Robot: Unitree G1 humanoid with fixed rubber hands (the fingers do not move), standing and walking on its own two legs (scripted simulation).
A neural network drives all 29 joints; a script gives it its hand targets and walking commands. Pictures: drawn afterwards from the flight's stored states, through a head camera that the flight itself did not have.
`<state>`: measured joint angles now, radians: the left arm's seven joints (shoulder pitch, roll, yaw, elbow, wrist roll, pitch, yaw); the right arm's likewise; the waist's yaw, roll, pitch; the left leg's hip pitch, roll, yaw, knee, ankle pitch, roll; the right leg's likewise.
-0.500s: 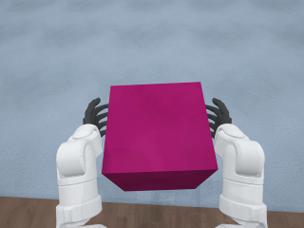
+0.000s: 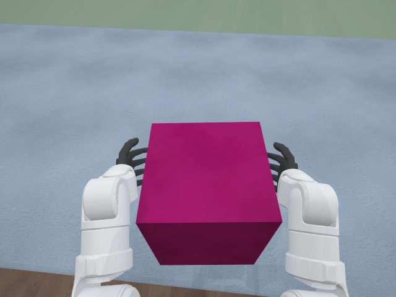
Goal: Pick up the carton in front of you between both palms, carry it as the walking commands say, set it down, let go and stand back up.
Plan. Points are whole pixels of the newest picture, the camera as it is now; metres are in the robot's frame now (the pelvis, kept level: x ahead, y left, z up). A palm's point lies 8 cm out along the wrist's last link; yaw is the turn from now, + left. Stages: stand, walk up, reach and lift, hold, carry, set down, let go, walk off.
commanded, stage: carry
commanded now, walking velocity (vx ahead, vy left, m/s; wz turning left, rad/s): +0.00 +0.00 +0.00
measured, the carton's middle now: (206, 198) +0.33 +0.00 +0.04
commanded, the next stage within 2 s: none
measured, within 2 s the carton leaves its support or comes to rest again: neither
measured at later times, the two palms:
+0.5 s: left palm (119, 185) +0.30 +0.16 +0.13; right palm (288, 189) +0.30 -0.14 +0.12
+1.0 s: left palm (121, 191) +0.29 +0.15 +0.13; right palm (293, 194) +0.29 -0.15 +0.12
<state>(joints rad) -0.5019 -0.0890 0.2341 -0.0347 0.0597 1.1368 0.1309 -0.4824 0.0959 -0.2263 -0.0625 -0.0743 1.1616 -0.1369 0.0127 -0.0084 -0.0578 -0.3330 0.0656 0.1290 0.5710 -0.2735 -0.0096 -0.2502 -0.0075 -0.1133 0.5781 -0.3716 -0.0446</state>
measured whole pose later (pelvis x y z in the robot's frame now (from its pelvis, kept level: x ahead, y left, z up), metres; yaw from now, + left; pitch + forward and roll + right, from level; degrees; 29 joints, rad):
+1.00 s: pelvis -0.04 +0.00 +0.00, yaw +0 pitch +2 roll +0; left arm -0.51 -0.09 0.24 0.00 0.07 1.14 0.14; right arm -0.51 0.08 -0.23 -0.01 -0.07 1.17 -0.14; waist 0.01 0.00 -0.07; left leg -0.36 0.07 0.12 0.53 -0.19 0.00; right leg -0.29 -0.01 -0.13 0.56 -0.31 -0.05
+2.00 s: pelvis -0.05 -0.01 +0.00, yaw +0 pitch +1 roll +1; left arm -0.51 -0.09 0.24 0.00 0.07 1.14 0.14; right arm -0.51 0.08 -0.23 0.00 -0.07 1.17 -0.14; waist 0.01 0.00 -0.07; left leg -0.37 0.08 0.12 0.52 -0.17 -0.02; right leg -0.30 -0.01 -0.14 0.57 -0.30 -0.06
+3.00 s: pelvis -0.05 -0.01 +0.00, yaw +0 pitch +1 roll +1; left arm -0.51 -0.09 0.24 0.00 0.07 1.14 0.14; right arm -0.51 0.09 -0.23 0.00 -0.07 1.16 -0.14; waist 0.01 0.00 -0.07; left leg -0.37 0.08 0.12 0.52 -0.17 -0.02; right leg -0.31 -0.01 -0.15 0.58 -0.30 -0.07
